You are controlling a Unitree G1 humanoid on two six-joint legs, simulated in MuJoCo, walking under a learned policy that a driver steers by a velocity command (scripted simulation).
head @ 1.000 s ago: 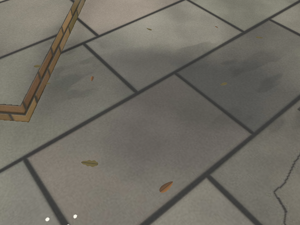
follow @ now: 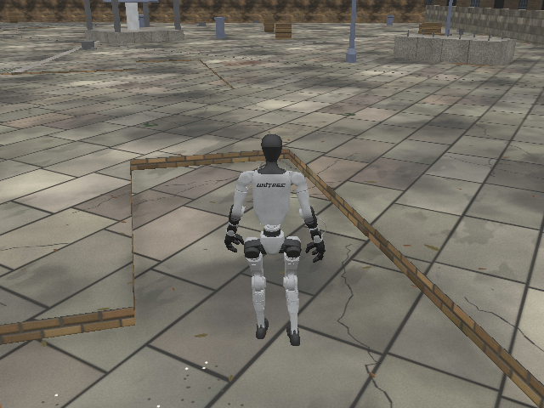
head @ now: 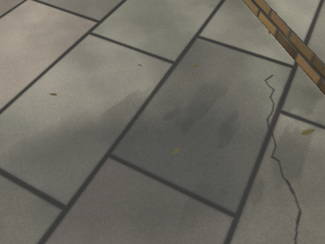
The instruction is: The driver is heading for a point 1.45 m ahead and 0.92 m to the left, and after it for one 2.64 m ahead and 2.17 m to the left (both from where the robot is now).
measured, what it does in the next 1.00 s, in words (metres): steps on the spot, turning left: right foot, then left foot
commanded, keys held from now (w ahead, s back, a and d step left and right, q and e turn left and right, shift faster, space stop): q+shift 0.88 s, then e+shift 0.12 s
